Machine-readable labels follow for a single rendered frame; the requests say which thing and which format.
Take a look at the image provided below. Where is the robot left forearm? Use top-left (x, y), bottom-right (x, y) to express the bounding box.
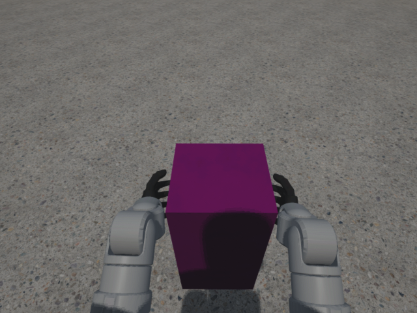
top-left (90, 196), bottom-right (165, 313)

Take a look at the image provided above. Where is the right robot hand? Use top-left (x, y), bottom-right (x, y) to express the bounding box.
top-left (272, 173), bottom-right (298, 225)

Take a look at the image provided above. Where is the carton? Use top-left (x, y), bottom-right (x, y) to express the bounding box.
top-left (165, 143), bottom-right (278, 290)

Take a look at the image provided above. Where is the left robot hand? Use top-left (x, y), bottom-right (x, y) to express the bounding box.
top-left (142, 170), bottom-right (170, 218)

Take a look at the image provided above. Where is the robot right forearm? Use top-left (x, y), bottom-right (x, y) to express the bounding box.
top-left (276, 203), bottom-right (351, 313)

